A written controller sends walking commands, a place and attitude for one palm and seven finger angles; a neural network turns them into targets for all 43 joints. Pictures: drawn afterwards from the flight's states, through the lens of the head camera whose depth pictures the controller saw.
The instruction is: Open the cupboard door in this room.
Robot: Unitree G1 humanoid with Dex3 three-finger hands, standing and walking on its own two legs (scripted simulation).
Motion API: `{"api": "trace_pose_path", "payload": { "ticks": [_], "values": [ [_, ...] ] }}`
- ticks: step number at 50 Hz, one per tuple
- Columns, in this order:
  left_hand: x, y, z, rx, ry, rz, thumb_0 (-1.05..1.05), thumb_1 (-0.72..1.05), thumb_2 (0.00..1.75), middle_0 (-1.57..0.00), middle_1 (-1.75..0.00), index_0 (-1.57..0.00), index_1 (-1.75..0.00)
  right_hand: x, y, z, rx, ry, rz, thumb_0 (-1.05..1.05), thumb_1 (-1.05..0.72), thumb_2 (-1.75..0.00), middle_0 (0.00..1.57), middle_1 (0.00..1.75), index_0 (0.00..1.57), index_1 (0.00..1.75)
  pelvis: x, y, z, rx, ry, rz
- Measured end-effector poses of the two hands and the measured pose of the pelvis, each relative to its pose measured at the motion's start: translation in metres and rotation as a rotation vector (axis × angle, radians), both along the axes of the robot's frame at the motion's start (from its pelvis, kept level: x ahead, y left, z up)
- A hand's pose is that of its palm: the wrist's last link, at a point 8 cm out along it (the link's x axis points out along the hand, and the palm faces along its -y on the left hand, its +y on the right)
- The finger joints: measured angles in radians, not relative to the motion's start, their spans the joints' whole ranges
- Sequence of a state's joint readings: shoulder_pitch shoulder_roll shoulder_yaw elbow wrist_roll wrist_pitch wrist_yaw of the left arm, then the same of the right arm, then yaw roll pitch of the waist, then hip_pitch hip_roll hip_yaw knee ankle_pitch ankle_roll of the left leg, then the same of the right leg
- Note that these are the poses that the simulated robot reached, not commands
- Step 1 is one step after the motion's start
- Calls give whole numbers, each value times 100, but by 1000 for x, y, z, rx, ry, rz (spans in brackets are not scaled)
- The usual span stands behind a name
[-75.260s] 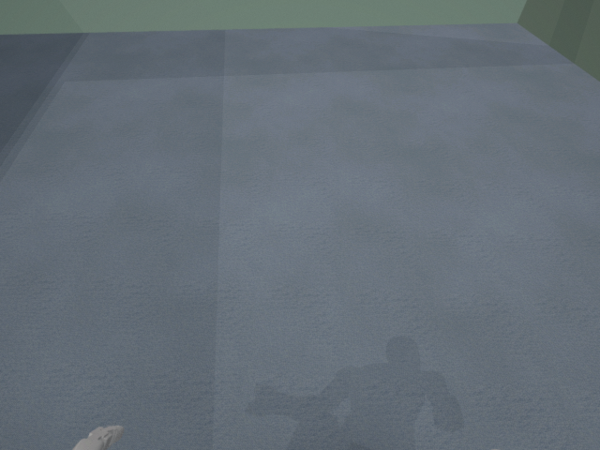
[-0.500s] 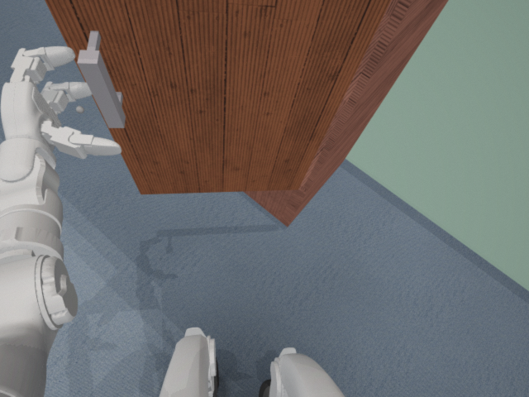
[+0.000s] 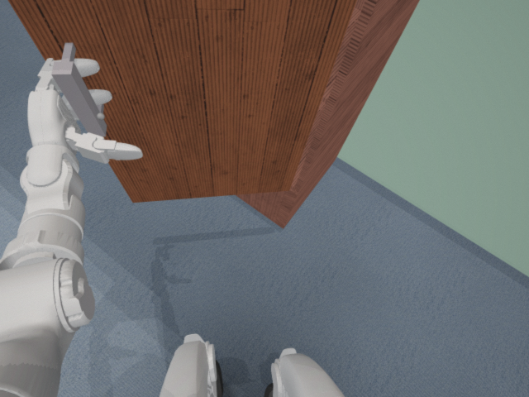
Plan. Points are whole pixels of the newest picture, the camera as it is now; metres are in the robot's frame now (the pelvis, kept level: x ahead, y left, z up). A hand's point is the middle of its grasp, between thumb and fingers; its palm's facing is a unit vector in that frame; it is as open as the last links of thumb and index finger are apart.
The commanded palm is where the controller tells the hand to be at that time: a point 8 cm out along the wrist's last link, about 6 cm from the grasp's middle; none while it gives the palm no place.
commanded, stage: slide the fingers in behind the handle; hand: left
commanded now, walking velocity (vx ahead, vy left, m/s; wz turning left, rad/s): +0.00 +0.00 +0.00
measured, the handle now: (84, 92) +0.56 +0.24 +0.07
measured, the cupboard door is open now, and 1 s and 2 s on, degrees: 44 43 74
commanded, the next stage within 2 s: close the thumb around the handle in 0.28 s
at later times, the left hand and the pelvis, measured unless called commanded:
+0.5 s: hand (101, 115) +0.51 +0.21 +0.07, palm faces +0.11 -0.99 +0.00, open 13.6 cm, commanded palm +0.49 +0.24 +0.06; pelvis +0.00 -0.01 +0.00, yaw +0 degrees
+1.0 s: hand (100, 118) +0.51 +0.21 +0.06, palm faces +0.11 -0.99 -0.01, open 5.7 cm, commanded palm +0.49 +0.24 +0.06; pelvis +0.00 +0.00 +0.00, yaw +0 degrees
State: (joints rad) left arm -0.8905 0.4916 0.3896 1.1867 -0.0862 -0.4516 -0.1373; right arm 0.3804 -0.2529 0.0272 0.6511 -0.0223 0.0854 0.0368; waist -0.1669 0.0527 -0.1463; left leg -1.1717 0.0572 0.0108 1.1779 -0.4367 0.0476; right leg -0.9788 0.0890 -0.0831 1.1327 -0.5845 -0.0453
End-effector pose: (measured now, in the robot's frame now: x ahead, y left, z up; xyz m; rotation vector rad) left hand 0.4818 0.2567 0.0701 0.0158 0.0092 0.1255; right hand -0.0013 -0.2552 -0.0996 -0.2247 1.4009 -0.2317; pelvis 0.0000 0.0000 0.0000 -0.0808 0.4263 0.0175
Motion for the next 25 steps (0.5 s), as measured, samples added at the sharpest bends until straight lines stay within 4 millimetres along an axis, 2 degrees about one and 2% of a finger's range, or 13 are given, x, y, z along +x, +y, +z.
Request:
{"api": "trace_pose_path", "payload": {
  "ticks": [11,25],
  "values": [
    [3,0,-2,-12,1,-7,-1,-50,30,-29,-120,-29,-121,-10,-9,2,-23,33,-14,1,-91,-90,21,30,20,30,0,-5,-1,1,6,4],
    [5,1,-3,-15,13,-10,-1,-45,32,-30,-120,-31,-121,1,-18,4,-39,18,-5,1,-91,-90,20,30,20,30,2,-8,-1,3,10,3]
  ]
}}
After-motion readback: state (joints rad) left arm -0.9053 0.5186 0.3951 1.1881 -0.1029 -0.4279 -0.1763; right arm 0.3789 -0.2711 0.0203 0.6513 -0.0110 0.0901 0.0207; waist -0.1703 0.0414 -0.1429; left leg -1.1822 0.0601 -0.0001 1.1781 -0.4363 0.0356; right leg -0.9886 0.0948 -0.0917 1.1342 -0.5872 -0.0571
